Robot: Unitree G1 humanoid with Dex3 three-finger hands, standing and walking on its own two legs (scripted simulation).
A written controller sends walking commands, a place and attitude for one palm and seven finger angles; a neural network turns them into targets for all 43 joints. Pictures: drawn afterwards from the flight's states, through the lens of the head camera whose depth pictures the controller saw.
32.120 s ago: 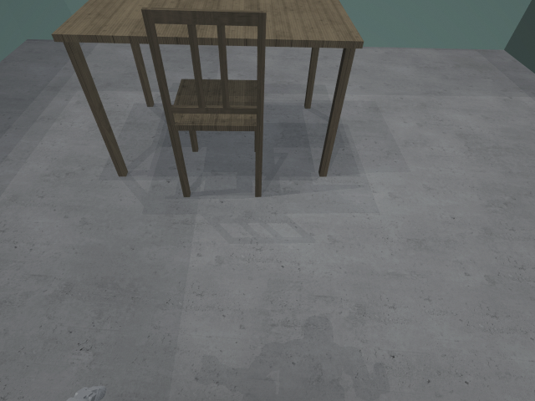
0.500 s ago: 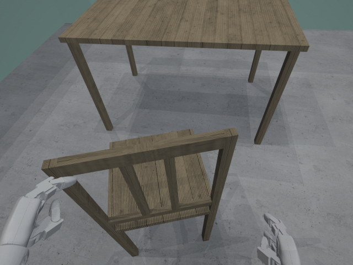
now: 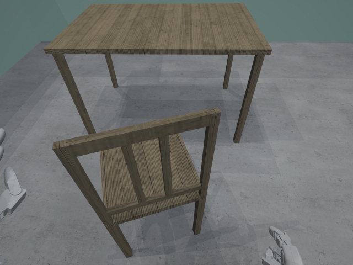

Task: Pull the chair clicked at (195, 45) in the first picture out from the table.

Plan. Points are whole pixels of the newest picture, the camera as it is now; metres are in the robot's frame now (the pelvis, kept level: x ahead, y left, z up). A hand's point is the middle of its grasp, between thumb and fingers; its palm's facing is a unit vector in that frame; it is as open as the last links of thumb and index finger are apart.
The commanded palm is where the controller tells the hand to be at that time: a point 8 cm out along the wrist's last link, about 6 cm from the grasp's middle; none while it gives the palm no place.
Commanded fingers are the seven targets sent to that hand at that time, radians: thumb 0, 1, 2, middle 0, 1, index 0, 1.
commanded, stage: step back with the hand held close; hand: left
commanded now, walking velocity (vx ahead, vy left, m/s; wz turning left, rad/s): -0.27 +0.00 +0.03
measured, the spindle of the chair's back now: (135, 176) +0.38 +0.16 -0.08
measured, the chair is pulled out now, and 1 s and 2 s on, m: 0.59 0.59 0.59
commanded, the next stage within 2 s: stop stepping back and stand still in 0.40 s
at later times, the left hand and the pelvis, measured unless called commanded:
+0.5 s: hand out of the picture +0.08 +0.28 +0.15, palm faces +0.50 -0.72 -0.49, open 7.4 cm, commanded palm +0.02 +0.31 +0.18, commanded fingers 0.00 0.90 0.90 -0.20 -0.30 -0.20 -0.30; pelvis -0.10 +0.00 -0.01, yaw +4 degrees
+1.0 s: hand out of the picture +0.03 +0.26 +0.16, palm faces +0.44 -0.76 -0.48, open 7.4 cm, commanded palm -0.03 +0.30 +0.18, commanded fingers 0.00 0.90 0.90 -0.20 -0.30 -0.20 -0.30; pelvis -0.15 -0.01 +0.00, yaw +3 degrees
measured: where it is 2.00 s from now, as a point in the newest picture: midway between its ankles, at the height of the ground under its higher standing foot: outside the picture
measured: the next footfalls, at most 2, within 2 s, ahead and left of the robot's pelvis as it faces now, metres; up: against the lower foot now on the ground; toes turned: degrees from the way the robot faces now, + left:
right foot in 0.18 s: +0.06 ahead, -0.12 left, +0.00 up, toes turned +2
right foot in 0.60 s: -0.08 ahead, -0.14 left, +0.00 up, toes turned +3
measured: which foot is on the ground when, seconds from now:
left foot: down 0.00-0.66, up 0.68-0.72, down 0.74-1.00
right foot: down 0.00-0.08, up 0.10-0.16, down 0.18-0.42, up 0.44-0.58, down 0.60-1.00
